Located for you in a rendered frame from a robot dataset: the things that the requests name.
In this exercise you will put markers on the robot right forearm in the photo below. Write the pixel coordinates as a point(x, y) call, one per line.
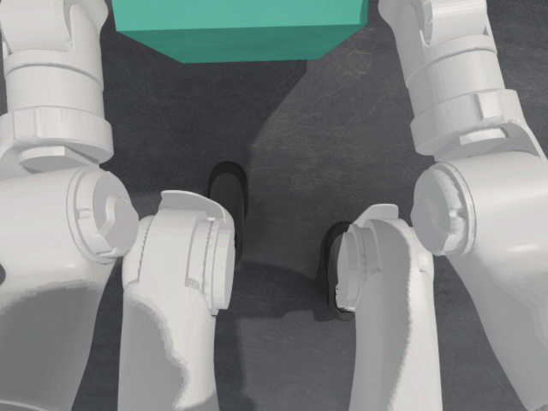
point(450, 68)

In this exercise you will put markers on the right robot upper arm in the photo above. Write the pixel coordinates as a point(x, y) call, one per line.
point(488, 215)

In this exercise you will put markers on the right robot thigh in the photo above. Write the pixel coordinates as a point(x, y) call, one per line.
point(397, 361)

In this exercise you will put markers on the left robot upper arm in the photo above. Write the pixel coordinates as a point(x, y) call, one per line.
point(61, 232)

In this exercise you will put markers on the robot left foot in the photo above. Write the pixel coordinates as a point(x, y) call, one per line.
point(228, 187)

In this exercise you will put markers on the carton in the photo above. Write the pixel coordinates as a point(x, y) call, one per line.
point(219, 31)

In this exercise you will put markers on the robot left forearm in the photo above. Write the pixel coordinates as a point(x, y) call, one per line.
point(54, 84)

